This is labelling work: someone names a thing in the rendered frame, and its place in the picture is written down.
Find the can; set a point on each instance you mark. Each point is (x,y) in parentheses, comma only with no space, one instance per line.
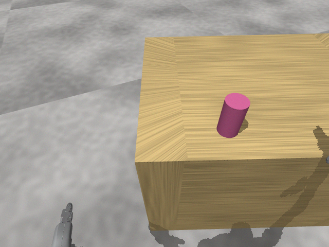
(232,115)

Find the left robot hand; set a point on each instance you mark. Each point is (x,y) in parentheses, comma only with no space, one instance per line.
(63,231)

